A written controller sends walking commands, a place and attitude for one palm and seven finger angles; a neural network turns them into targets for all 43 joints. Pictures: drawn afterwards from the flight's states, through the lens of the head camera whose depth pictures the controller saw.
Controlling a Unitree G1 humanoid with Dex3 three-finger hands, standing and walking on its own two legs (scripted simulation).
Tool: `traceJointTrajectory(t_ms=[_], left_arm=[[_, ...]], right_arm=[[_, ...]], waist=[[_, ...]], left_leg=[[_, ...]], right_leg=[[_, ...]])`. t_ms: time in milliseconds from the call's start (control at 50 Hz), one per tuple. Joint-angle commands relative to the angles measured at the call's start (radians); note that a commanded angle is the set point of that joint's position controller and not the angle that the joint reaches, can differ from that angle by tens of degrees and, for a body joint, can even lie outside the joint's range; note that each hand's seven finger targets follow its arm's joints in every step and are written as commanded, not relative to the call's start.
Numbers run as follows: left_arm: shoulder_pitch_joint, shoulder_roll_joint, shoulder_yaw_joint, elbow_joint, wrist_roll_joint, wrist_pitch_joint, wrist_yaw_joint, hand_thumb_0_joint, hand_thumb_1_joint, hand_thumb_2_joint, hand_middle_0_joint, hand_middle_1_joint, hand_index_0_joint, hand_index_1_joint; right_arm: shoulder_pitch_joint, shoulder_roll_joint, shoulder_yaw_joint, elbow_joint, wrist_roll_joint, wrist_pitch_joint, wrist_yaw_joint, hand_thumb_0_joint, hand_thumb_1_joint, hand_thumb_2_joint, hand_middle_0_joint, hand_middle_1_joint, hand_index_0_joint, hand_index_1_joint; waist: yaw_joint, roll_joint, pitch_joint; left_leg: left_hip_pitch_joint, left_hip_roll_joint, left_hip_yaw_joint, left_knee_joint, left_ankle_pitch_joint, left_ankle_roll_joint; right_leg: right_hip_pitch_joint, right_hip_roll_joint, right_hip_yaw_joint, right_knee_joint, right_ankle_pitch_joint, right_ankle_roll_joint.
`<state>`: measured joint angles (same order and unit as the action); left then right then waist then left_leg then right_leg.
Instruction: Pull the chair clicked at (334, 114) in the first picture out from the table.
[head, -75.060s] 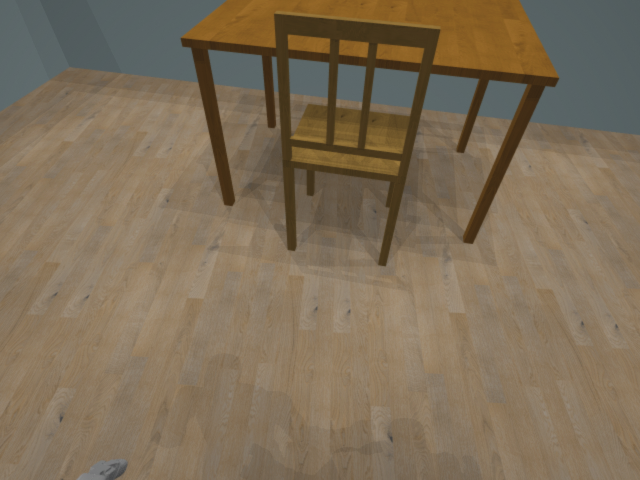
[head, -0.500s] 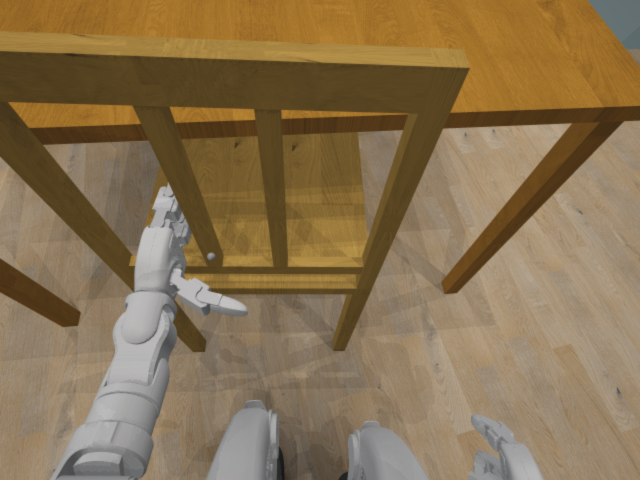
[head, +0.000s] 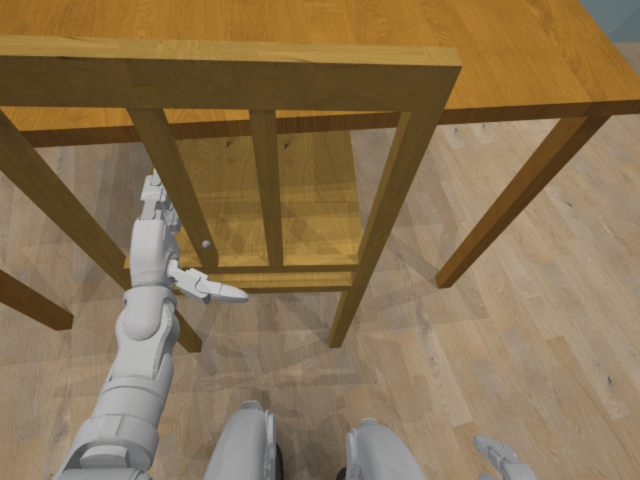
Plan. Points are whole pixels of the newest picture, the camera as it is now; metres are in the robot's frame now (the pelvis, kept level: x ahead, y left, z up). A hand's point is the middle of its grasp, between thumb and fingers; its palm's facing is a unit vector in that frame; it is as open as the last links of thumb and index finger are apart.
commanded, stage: push the fingers through the gap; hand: left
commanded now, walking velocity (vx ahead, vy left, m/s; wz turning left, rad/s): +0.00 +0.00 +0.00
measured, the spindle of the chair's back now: (186, 204) +0.43 +0.16 +0.05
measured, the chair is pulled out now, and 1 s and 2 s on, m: -0.09 -0.09 -0.03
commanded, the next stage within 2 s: hook a spindle and tug to test in 0.02 s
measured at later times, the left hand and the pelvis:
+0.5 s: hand (212, 240) +0.40 +0.14 +0.01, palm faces +0.02 -1.00 -0.04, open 15.2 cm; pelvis +0.00 -0.01 -0.01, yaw +1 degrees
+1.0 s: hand (212, 239) +0.41 +0.14 +0.01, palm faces +0.02 -1.00 -0.02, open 5.6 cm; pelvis +0.01 +0.00 +0.00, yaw +0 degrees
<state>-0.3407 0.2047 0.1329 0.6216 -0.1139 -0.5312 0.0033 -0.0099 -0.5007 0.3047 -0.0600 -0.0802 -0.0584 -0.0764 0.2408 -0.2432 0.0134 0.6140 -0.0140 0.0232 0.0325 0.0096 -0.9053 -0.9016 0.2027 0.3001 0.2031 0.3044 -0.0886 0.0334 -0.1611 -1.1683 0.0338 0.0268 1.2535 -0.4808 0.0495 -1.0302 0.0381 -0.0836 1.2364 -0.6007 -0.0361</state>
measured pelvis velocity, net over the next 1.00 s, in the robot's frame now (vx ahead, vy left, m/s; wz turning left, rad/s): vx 0.01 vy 0.00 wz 0.01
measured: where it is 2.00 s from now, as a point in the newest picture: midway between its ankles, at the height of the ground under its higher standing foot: outside the picture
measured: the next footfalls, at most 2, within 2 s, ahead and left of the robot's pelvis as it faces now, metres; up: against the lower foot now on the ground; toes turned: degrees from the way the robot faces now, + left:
none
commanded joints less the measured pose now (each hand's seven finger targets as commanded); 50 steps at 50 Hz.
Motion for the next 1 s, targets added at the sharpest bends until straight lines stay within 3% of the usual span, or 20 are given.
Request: traceJointTrajectory(t_ms=[0,40,100,200,300,400,460,480,500,540,600,660,800,820,840,900,960,980], left_arm=[[-0.313,0.113,0.002,-0.129,0.012,-0.068,-0.018,0.0,-0.5,0.3,-0.06,-0.08,-0.06,-0.08],[-0.27,0.098,-0.003,-0.071,0.001,-0.028,-0.044,0.0,-0.5,0.3,-0.06,-0.08,-0.06,-0.08],[-0.281,0.081,-0.013,-0.102,-0.029,0.007,-0.066,0.0,-0.5,0.3,-0.06,-0.08,-0.06,-0.08],[-0.375,0.105,-0.005,-0.254,-0.029,-0.055,-0.023,0.0,-0.5,0.3,-0.148,-0.354,-0.148,-0.354],[-0.371,0.113,-0.002,-0.18,0.016,-0.089,0.008,0.0,-0.5,0.3,-0.236,-0.628,-0.236,-0.628],[-0.347,0.11,-0.003,-0.103,0.009,-0.036,-0.031,0.0,-0.5,0.3,-0.324,-0.902,-0.324,-0.902],[-0.359,0.09,-0.014,-0.149,-0.015,-0.017,-0.042,0.0,-0.332,0.372,-0.377,-1.066,-0.377,-1.066],[-0.337,0.114,0.011,-0.154,-0.02,-0.013,-0.041,0.0,-0.276,0.396,-0.394,-1.121,-0.394,-1.121],[-0.345,0.097,-0.005,-0.173,-0.029,-0.013,-0.042,0.0,-0.22,0.42,-0.412,-1.176,-0.412,-1.176],[-0.314,0.097,-0.006,-0.19,-0.028,-0.018,-0.042,0.0,-0.108,0.468,-0.447,-1.286,-0.447,-1.286],[-0.316,0.082,-0.026,-0.186,-0.018,-0.027,-0.038,0.0,0.06,0.54,-0.5,-1.45,-0.5,-1.45],[-0.292,0.1,-0.004,-0.175,-0.015,-0.04,-0.036,0.0,0.228,0.612,-0.5,-1.45,-0.5,-1.45],[-0.334,0.092,-0.015,-0.153,-0.012,-0.039,-0.046,0.0,0.62,0.78,-0.5,-1.45,-0.5,-1.45],[-0.331,0.102,-0.006,-0.135,-0.012,-0.033,-0.046,0.0,0.676,0.804,-0.5,-1.45,-0.5,-1.45],[-0.336,0.124,0.015,-0.146,-0.013,-0.034,-0.045,0.0,0.732,0.828,-0.5,-1.45,-0.5,-1.45],[-0.335,0.098,-0.01,-0.173,-0.014,-0.028,-0.048,0.0,0.9,0.9,-0.5,-1.45,-0.5,-1.45],[-0.32,0.078,-0.026,-0.204,-0.017,-0.024,-0.039,0.0,0.9,0.9,-0.5,-1.45,-0.5,-1.45],[-0.295,0.078,-0.024,-0.209,-0.018,-0.022,-0.035,0.0,0.9,0.9,-0.5,-1.45,-0.5,-1.45]], right_arm=[[0.045,-0.163,-0.063,-0.082,0.004,-0.025,-0.005,0.0,-0.9,-0.9,0.2,0.3,0.2,0.3],[0.048,-0.168,-0.064,-0.09,0.012,-0.017,-0.004,0.0,-0.9,-0.9,0.2,0.3,0.2,0.3],[0.04,-0.169,-0.064,-0.109,0.02,-0.01,-0.008,0.0,-0.9,-0.9,0.2,0.3,0.2,0.3],[0.032,-0.158,-0.064,-0.105,0.014,-0.025,-0.014,0.0,-0.9,-0.9,0.2,0.3,0.2,0.3],[0.036,-0.156,-0.063,-0.085,0.002,-0.029,-0.007,0.0,-0.9,-0.9,0.2,0.3,0.2,0.3],[0.037,-0.162,-0.062,-0.095,0.011,-0.015,-0.007,0.0,-0.9,-0.9,0.2,0.3,0.2,0.3],[0.039,-0.159,-0.063,-0.102,0.015,-0.014,-0.01,0.0,-0.9,-0.9,0.2,0.3,0.2,0.3],[0.041,-0.162,-0.065,-0.106,0.017,-0.013,-0.012,0.0,-0.9,-0.9,0.2,0.3,0.2,0.3],[0.038,-0.158,-0.063,-0.107,0.017,-0.014,-0.012,0.0,-0.9,-0.9,0.2,0.3,0.2,0.3],[0.043,-0.156,-0.063,-0.11,0.017,-0.017,-0.01,0.0,-0.9,-0.9,0.2,0.3,0.2,0.3],[0.044,-0.151,-0.063,-0.101,0.014,-0.018,-0.007,0.0,-0.9,-0.9,0.2,0.3,0.2,0.3],[0.048,-0.154,-0.067,-0.096,0.012,-0.02,-0.006,0.0,-0.9,-0.9,0.2,0.3,0.2,0.3],[0.049,-0.156,-0.066,-0.093,0.012,-0.018,-0.005,0.0,-0.9,-0.9,0.2,0.3,0.2,0.3],[0.051,-0.159,-0.066,-0.089,0.012,-0.016,-0.006,0.0,-0.9,-0.9,0.2,0.3,0.2,0.3],[0.053,-0.161,-0.066,-0.09,0.011,-0.016,-0.006,0.0,-0.9,-0.9,0.2,0.3,0.2,0.3],[0.049,-0.158,-0.067,-0.098,0.012,-0.014,-0.006,0.0,-0.9,-0.9,0.2,0.3,0.2,0.3],[0.05,-0.156,-0.069,-0.1,0.012,-0.014,-0.004,0.0,-0.9,-0.9,0.2,0.3,0.2,0.3],[0.049,-0.156,-0.07,-0.105,0.013,-0.013,-0.003,0.0,-0.9,-0.9,0.2,0.3,0.2,0.3]], waist=[[-0.024,0.037,-0.38],[-0.018,0.011,-0.367],[-0.01,0.02,-0.391],[-0.013,0.055,-0.44],[-0.022,0.026,-0.403],[-0.017,0.037,-0.398],[-0.015,0.056,-0.448],[-0.005,0.043,-0.451],[-0.014,0.032,-0.453],[-0.007,0.025,-0.465],[-0.015,0.02,-0.429],[-0.009,0.009,-0.417],[-0.02,0.037,-0.408],[-0.025,0.016,-0.404],[-0.016,0.034,-0.42],[-0.014,0.051,-0.452],[-0.012,0.076,-0.467],[-0.005,0.057,-0.468]], left_leg=[[0.432,-0.003,-0.098,-0.123,0.228,-0.023],[0.413,-0.007,-0.095,-0.132,0.22,-0.022],[0.426,-0.01,-0.094,-0.141,0.229,-0.02],[0.502,-0.001,-0.11,-0.128,0.283,-0.023],[0.431,-0.006,-0.1,-0.104,0.252,-0.02],[0.406,-0.013,-0.087,-0.109,0.222,-0.02],[0.449,-0.012,-0.089,-0.111,0.274,-0.019],[0.45,-0.01,-0.089,-0.114,0.281,-0.021],[0.448,-0.011,-0.085,-0.113,0.293,-0.017],[0.45,-0.011,-0.086,-0.112,0.323,-0.017],[0.428,-0.011,-0.083,-0.107,0.307,-0.015],[0.421,-0.01,-0.082,-0.104,0.314,-0.016],[0.415,-0.013,-0.082,-0.1,0.292,-0.017],[0.407,-0.012,-0.082,-0.095,0.295,-0.013],[0.408,-0.013,-0.081,-0.094,0.304,-0.016],[0.45,-0.01,-0.088,-0.102,0.324,-0.02],[0.506,-0.005,-0.098,-0.11,0.364,-0.023],[0.508,-0.004,-0.1,-0.115,0.365,-0.024]], right_leg=[[0.024,0.001,0.046,-0.181,0.263,0.007],[0.041,0.001,0.044,-0.19,0.265,0.005],[0.062,-0.003,0.044,-0.2,0.274,0.005],[0.03,-0.003,0.042,-0.183,0.292,0.007],[0.024,-0.002,0.05,-0.167,0.284,0.009],[0.048,-0.002,0.059,-0.185,0.277,0.007],[0.07,-0.003,0.054,-0.183,0.326,0.006],[0.08,-0.004,0.055,-0.185,0.331,0.006],[0.094,-0.004,0.057,-0.189,0.352,0.009],[0.109,-0.002,0.057,-0.18,0.383,0.009],[0.096,-0.003,0.057,-0.181,0.371,0.011],[0.096,-0.002,0.058,-0.177,0.382,0.009],[0.071,-0.003,0.056,-0.174,0.355,0.008],[0.071,-0.002,0.058,-0.175,0.361,0.01],[0.081,-0.003,0.059,-0.171,0.371,0.008],[0.072,-0.004,0.051,-0.167,0.373,0.007],[0.057,-0.002,0.04,-0.166,0.384,0.005],[0.065,-0.001,0.038,-0.169,0.382,0.005]])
